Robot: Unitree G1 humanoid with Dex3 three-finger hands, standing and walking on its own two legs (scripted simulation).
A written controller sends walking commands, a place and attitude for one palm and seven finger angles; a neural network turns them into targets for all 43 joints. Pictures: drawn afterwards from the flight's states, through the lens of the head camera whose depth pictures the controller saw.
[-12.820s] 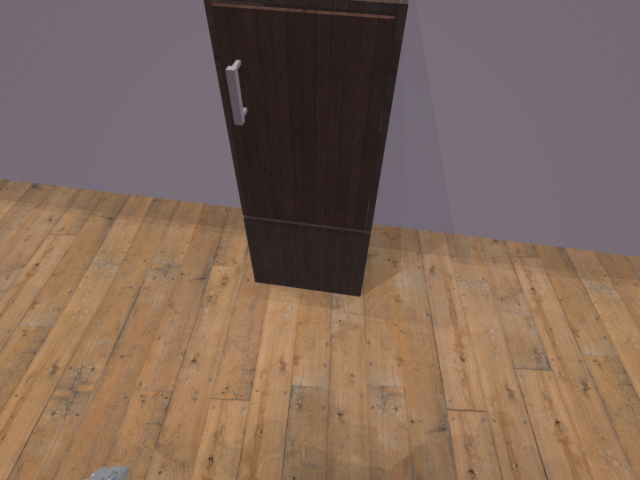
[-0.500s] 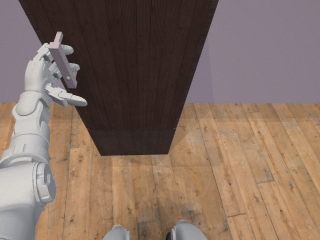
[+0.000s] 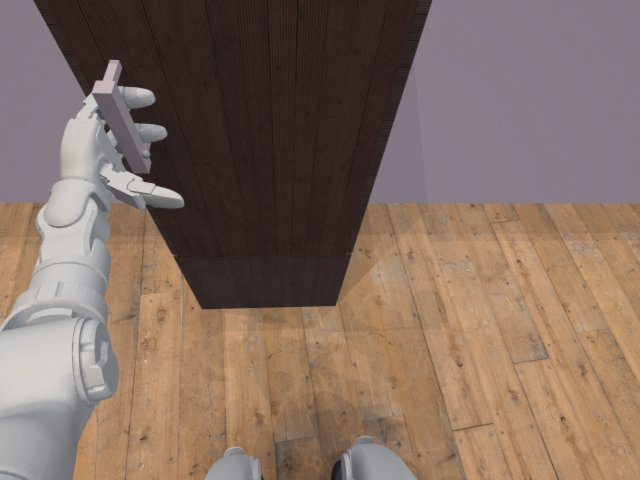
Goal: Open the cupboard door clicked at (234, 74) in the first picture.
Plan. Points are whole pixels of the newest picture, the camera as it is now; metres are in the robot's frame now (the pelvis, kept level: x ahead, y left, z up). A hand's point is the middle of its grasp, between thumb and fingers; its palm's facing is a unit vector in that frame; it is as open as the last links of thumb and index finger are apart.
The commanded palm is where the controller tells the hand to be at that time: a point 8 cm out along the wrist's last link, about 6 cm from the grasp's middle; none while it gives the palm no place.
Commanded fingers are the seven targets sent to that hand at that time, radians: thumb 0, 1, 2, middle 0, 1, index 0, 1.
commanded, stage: slide the fingers in behind the handle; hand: left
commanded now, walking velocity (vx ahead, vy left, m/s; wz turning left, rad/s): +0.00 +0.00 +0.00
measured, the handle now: (128, 120) +0.54 +0.21 +0.09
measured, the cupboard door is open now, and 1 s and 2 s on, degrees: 0 1 46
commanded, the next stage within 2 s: close the thumb around the handle in 0.12 s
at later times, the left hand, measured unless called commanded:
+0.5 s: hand (147, 153) +0.49 +0.18 +0.09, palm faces -0.02 -1.00 +0.00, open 11.7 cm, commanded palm +0.47 +0.22 +0.09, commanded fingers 0.00 0.34 0.66 -0.36 -1.29 -0.36 -1.29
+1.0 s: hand (147, 154) +0.49 +0.18 +0.09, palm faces -0.02 -1.00 -0.01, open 5.3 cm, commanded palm +0.47 +0.22 +0.09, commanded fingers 0.00 0.90 0.90 -0.40 -1.35 -0.40 -1.35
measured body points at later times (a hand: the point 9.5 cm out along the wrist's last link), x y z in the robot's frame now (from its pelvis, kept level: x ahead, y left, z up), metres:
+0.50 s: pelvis +0.00 +0.00 +0.00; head +0.11 +0.02 +0.44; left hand +0.49 +0.23 +0.09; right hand +0.01 -0.26 -0.11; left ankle +0.00 +0.11 -0.69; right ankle +0.01 -0.12 -0.69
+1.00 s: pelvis +0.01 +0.00 +0.00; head +0.11 +0.01 +0.44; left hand +0.49 +0.23 +0.09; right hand +0.02 -0.27 -0.11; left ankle +0.00 +0.11 -0.69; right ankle +0.01 -0.12 -0.69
